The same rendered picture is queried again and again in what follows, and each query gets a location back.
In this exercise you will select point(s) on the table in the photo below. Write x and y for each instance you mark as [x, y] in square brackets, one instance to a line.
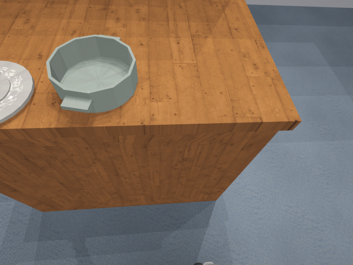
[208, 99]

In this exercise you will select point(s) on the pot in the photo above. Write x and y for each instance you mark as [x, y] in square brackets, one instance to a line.
[93, 74]

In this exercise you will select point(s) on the lid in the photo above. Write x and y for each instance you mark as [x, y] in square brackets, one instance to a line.
[16, 89]

